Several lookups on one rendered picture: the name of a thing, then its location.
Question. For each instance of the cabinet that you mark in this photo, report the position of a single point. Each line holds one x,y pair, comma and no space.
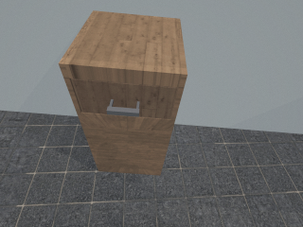
127,48

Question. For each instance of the drawer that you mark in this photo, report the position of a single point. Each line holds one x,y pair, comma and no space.
94,97

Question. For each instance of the handle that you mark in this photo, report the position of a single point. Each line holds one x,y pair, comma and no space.
123,111

